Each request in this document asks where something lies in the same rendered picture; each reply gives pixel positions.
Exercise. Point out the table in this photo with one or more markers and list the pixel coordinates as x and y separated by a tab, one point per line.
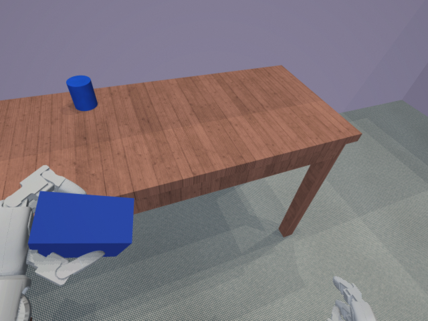
167	141

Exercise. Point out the sponge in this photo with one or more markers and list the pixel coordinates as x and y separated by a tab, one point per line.
72	225

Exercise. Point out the robot left hand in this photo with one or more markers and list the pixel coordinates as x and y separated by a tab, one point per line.
16	218

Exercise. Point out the robot right hand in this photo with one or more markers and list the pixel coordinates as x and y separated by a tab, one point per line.
359	310

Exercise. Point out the left robot forearm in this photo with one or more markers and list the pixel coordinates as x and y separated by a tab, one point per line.
14	305

